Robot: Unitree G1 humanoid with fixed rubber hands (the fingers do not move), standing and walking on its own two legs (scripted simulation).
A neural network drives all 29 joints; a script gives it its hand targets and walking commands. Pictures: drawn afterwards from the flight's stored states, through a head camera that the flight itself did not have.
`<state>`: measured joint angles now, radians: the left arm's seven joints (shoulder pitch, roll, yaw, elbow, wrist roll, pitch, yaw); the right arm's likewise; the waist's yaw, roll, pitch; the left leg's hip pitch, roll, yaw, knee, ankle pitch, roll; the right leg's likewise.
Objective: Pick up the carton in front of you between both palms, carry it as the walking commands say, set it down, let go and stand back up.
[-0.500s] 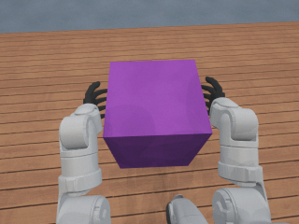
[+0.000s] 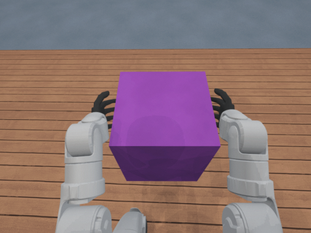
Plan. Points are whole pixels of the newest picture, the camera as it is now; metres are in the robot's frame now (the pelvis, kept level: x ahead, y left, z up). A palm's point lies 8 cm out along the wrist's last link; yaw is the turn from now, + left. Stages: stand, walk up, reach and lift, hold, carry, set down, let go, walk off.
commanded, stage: carry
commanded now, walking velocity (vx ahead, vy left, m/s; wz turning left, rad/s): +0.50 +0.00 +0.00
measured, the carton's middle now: (162, 131) +0.37 +0.02 +0.02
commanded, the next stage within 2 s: none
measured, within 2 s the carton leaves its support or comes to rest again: neither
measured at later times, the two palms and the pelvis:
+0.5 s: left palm (124, 50) +0.66 +0.16 +0.07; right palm (212, 50) +0.65 -0.14 +0.08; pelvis +0.30 +0.03 -0.03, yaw -1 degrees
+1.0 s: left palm (133, 21) +0.94 +0.16 +0.03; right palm (199, 19) +0.95 -0.14 +0.03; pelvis +0.59 -0.01 -0.06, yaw +0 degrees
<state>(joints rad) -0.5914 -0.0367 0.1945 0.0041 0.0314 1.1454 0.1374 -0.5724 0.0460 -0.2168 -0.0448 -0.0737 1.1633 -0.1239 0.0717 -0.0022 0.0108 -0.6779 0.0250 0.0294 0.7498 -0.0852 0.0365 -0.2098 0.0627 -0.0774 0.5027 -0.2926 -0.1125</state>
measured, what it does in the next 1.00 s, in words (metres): goes down: left foot 0.03 m lower, then right foot 0.03 m lower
